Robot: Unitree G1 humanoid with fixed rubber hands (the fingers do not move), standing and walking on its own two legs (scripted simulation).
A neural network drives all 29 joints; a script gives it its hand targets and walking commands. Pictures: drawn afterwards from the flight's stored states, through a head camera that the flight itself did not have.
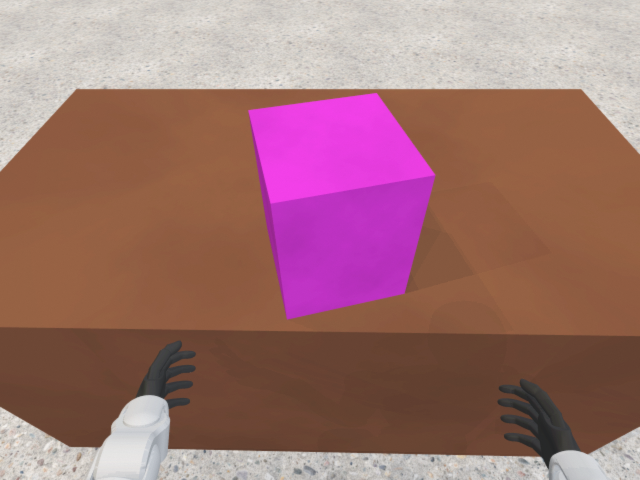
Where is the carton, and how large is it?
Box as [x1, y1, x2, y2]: [248, 93, 434, 318]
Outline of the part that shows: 376,93 248,110 267,229 287,318 404,293 434,174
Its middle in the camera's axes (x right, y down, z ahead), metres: +0.02 -0.05 +0.61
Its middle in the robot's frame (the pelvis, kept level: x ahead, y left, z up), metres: +0.50 +0.01 +0.05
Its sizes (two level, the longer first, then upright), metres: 0.210 0.200 0.250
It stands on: a pedestal, 0.70 m high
